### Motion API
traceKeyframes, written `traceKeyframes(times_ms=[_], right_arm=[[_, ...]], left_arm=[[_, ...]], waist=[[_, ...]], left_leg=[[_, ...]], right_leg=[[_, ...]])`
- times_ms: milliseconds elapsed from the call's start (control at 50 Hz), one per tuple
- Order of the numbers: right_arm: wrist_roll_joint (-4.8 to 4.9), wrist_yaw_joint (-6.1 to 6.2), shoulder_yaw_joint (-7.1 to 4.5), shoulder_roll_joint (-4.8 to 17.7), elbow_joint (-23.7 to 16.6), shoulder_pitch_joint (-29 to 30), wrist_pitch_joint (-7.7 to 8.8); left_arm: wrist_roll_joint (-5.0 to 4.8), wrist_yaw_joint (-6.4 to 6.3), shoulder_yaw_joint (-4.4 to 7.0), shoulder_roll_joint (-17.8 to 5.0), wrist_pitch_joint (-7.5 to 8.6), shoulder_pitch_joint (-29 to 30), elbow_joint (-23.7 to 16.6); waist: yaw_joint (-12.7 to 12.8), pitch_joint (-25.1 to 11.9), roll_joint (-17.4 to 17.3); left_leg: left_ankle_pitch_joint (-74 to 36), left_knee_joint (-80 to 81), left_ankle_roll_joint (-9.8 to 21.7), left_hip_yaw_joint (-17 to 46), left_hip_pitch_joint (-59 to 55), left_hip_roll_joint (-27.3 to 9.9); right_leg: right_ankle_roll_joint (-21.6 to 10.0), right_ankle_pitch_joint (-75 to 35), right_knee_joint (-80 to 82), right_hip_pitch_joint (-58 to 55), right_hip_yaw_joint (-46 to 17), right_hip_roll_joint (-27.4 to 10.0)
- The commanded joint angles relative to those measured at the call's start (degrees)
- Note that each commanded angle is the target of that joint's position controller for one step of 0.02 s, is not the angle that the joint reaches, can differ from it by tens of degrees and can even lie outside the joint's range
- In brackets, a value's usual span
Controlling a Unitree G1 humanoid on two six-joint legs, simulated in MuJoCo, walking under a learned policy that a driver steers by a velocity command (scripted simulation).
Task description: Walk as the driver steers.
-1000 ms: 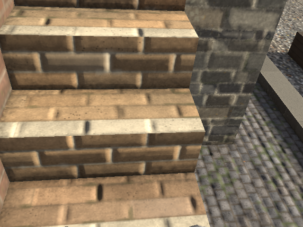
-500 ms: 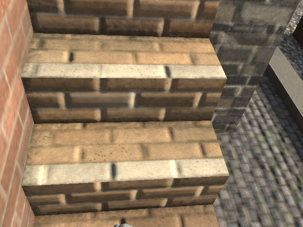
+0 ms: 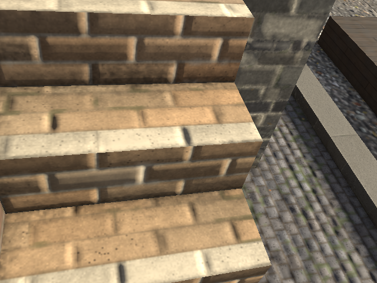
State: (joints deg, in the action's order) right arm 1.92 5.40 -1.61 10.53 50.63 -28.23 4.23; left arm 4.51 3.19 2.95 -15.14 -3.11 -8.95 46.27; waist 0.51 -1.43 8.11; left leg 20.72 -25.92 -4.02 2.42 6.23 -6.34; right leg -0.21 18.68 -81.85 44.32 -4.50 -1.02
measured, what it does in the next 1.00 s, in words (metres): climbs, turning left: right foot, then left foot 0.20 m higher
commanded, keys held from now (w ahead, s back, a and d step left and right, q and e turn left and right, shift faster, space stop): w+q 0.74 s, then w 0.26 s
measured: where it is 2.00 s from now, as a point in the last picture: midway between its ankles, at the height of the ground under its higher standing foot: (130, 274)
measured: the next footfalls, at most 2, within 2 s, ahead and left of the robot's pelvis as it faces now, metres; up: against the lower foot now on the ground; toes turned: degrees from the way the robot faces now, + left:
right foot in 0.10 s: +0.07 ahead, -0.20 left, +0.00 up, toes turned -2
left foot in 0.66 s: +0.15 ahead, +0.05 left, +0.20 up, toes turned +13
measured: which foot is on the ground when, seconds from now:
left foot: down 0.00-0.10, up 0.12-0.64, down 0.66-1.00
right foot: up 0.00-0.08, down 0.10-0.66, up 0.68-1.00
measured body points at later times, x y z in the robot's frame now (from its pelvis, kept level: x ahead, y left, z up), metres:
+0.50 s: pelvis +0.08 -0.09 +0.03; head +0.12 -0.10 +0.48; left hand -0.11 +0.08 -0.09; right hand +0.29 -0.18 -0.09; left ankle +0.17 +0.07 -0.32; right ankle +0.03 -0.20 -0.73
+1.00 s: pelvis +0.16 -0.02 +0.12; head +0.16 -0.02 +0.57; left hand +0.32 +0.28 +0.04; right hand +0.08 -0.19 -0.03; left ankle +0.12 +0.05 -0.53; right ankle +0.15 -0.17 -0.43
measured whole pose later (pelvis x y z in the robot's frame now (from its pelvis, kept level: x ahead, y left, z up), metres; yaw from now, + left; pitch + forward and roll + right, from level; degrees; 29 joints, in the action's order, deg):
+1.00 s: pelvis +0.16 -0.02 +0.12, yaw +24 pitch +10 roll +4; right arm 0.5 -6.2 4.1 2.0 65.9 -33.4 3.5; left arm 7.1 -1.8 1.5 -14.9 -2.1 4.3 50.3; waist -10.5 -12.3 1.6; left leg 32.6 -63.4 6.7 1.3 40.9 14.1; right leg -1.1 21.9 -95.1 48.2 -11.1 3.6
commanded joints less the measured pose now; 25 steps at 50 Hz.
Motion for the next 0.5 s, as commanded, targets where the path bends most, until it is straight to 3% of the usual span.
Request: traceKeyframes(times_ms=[20, 40, 60, 80, 100, 120, 140, 160, 180, 200, 220, 240, 260, 280, 320, 340, 360, 380, 400, 420, 440, 460, 480, 500], right_arm=[[-0.56, -0.42, -1.37, 9.14, -7.99, 9.49, 1.05], [-11.11, -8.64, -1.54, 15.71, -10.41, 13.31, -0.3], [-11.18, -12.08, -2.36, 18.04, -14.54, 22.47, -2.16], [-11.44, -13.76, -3.04, 19.12, -13.6, 21.25, -3.79], [-11.48, -14.51, -2.21, 14.71, -11.41, 13.74, -4.65], [-9.55, -15.4, -0.78, 7.12, -7.73, -3.71, -5.9], [-8.59, -16.17, 1.37, -0.17, -6.69, -14.46, -6.39], [-4.49, -14.84, 0.23, 2.36, -9.03, -6.34, -5.4], [-2.09, -13.84, 0.02, 2.7, -11.23, 1.04, -4.22], [-0.99, -13.26, 0.07, 3.33, -15.85, 11.53, -2.61], [-1.83, -13.0, 0.74, 2.11, -19.13, 18.99, -0.97], [-2.48, -14.13, 2.46, -1.68, -21.24, 20.95, -0.21], [-2.7, -15.6, 3.98, -3.19, -22.72, 19.71, -0.55], [-2.83, -16.54, 3.83, -1.37, -21.53, 15.37, -0.72], [-1.61, -17.58, 3.76, 0.4, -19.68, 12.37, -2.41], [-0.39, -17.47, 3.34, 1.64, -19.32, 15.39, -3.24], [0.9, -17.09, 3.52, 2.0, -20.52, 19.93, -4.05], [1.48, -16.81, 3.87, 1.37, -20.43, 22.48, -4.86], [1.57, -16.71, 4.97, -0.76, -19.65, 23.92, -6.11], [2.17, -16.12, 5.34, -0.51, -19.96, 26.92, -6.71], [1.02, -16.41, 6.57, -2.78, -18.64, 25.03, -8.07], [0.36, -15.67, 7.45, -3.22, -19.11, 26.81, -9.43], [-0.22, -14.69, 7.81, -3.09, -19.2, 27.8, -10.7], [-0.96, -13.86, 6.94, -1.73, -18.67, 24.97, -12.07]], left_arm=[[-0.95, 0.18, -2.64, 2.8, 1.02, 2.28, -6.29], [-4.86, 3.32, -3.61, -1.79, 2.1, -8.6, -4.26], [-6.87, 4.54, -0.89, -5.63, 4.43, -10.59, -3.33], [-6.53, 4.76, -1.37, -4.07, 5.87, -12.09, 0.78], [-4.64, 4.68, -2.27, -3.93, 6.14, -17.37, 4.82], [-2.86, 3.74, 0.35, -15.33, 8.11, -24.08, 9.02], [-5.01, 4.19, 2.84, -21.71, 8.76, -29.05, 11.45], [-2.32, 5.84, 3.47, -21.42, 9.85, -29.28, 12.86], [0.34, 6.78, 2.63, -17.86, 9.48, -23.46, 12.24], [1.42, 6.43, 0.96, -12.93, 8.84, -15.62, 9.32], [0.78, 4.77, -0.19, -9.92, 8.19, -14.87, 8.94], [0.44, 3.1, -0.92, -7.58, 7.48, -14.81, 9.51], [1.03, 2.16, -1.36, -6.06, 6.87, -13.92, 9.46], [3.41, 1.23, -1.89, -6.15, 6.65, -14.05, 9.01], [6.44, 0.74, -1.8, -7.72, 7.43, -15.41, 7.73], [7.38, 0.49, -2.43, -7.09, 7.7, -17.81, 8.03], [8.05, 0.74, -3.47, -5.22, 7.86, -16.81, 8.03], [8.35, 0.57, -4.1, -4.39, 8.02, -19.27, 9.33], [8.43, 0.63, -4.54, -3.59, 7.91, -21.76, 11.28], [9.07, 1.11, -5.35, -2.92, 7.84, -25.43, 12.84], [8.99, 1.58, -5.71, -4.21, 6.98, -28.34, 15.09], [9.05, 2.61, -6.16, -3.94, 6.84, -30.76, 17.16], [8.47, 3.23, -6.68, -3.98, 6.99, -31.74, 18.02], [6.04, 3.75, -7.23, -4.16, 8.23, -25.35, 17.14]], waist=[[1.46, 3.56, -23.75], [5.89, -5.41, -20.95], [10.76, -2.0, -12.13], [12.34, 2.76, -13.66], [8.99, 0.97, -10.45], [0.79, -8.01, 2.0], [-3.18, -17.85, 13.21], [0.41, -6.66, 11.16], [1.14, -2.05, 8.95], [2.95, 0.5, 5.5], [3.84, 0.82, -0.93], [2.15, 1.96, -1.92], [0.7, 1.2, 0.05], [0.44, 1.8, -2.0], [0.87, 6.11, -3.9], [1.97, 7.4, -4.34], [1.41, 9.54, -2.94], [2.13, 9.44, -0.29], [2.33, 8.08, 1.5], [4.04, 8.13, 1.3], [2.79, 6.41, 4.04], [2.87, 5.76, 2.24], [2.24, 4.56, 1.57], [-3.82, 0.3, 2.58]], left_leg=[[-26.37, 11.67, 13.26, 1.51, 6.64, -5.36], [-42.61, 9.09, 16.35, 7.25, 13.12, -5.54], [-56.54, 0.19, 17.77, 1.98, 11.63, -0.75], [-67.03, -9.94, 18.82, 0.26, 15.47, 2.54], [-61.74, -17.85, 17.87, 2.26, 14.1, 1.82], [-34.74, -35.37, 13.14, 0.67, 17.83, 5.76], [7.19, -62.59, 8.98, -1.98, 25.21, 11.33], [14.81, -102.1, 5.85, 0.79, 35.83, 13.04], [17.36, -122.43, 6.68, 4.5, 49.89, 13.41], [18.98, -129.64, 8.74, 6.75, 59.94, 12.54], [16.85, -125.84, 11.21, 7.89, 64.56, 11.08], [12.53, -122.74, 13.63, 7.61, 67.54, 9.9], [13.82, -125.62, 15.07, 6.74, 72.44, 9.59], [8.76, -126.84, 14.95, 7.43, 78.3, 10.12], [-3.56, -126.22, 13.25, 5.7, 86.45, 9.89], [-6.73, -122.96, 12.51, 4.22, 89.69, 9.34], [-11.96, -116.17, 13.61, 0.9, 88.62, 7.45], [-15.33, -113.76, 14.08, -2.05, 87.96, 6.49], [-18.58, -109.63, 15.12, -3.95, 87.78, 4.98], [-16.89, -105.81, 15.9, -4.78, 87.44, 4.27], [-18.36, -107.71, 17.94, -5.67, 85.68, 4.76], [-17.4, -103.02, 19.05, -6.66, 87.36, 4.5], [-15.41, -97.61, 19.36, -8.09, 86.27, 4.93], [-14.05, -90.38, 18.13, -11.44, 72.93, 6.41]], right_leg=[[-1.33, 2.1, 20.11, -8.78, 3.62, -1.64], [-0.31, -14.25, 28.99, -28.45, 6.74, -1.7], [1.25, -22.58, 46.52, -36.2, 12.26, 2.53], [2.13, -25.51, 62.09, -45.14, 15.97, 6.46], [2.07, -36.05, 66.55, -50.17, 10.51, 4.26], [-7.05, -87.61, 51.22, -58.95, 2.22, -8.12], [-24.91, -124.23, 47.88, -63.49, -12.74, -26.14], [-25.26, -123.49, 47.6, -52.48, -12.64, -31.03], [-20.22, -102.26, 49.11, -48.54, -10.2, -31.05], [-16.84, -81.39, 52.19, -46.34, -6.83, -30.03], [-14.55, -69.63, 54.54, -46.92, -4.36, -28.89], [-12.72, -61.45, 56.17, -44.06, -1.86, -25.83], [-13.24, -55.65, 58.22, -43.12, -0.38, -25.0], [-13.51, -43.88, 59.08, -44.1, 0.1, -24.8], [-13.9, -18.99, 66.18, -37.34, 1.94, -25.39], [-12.55, -8.45, 69.83, -35.09, 3.38, -24.93], [-10.47, -7.56, 73.35, -29.06, 6.74, -22.83], [-9.9, -7.79, 75.27, -26.52, 9.1, -21.04], [-10.05, -10.03, 77.69, -26.83, 10.97, -20.35], [-10.06, -15.73, 79.75, -27.71, 12.05, -20.42], [-12.39, -25.75, 79.83, -29.65, 13.39, -20.07], [-13.15, -34.6, 80.44, -34.51, 14.69, -20.28], [-14.38, -44.65, 80.51, -37.52, 15.94, -20.42], [-15.82, -65.09, 78.64, -32.22, 19.55, -20.16]])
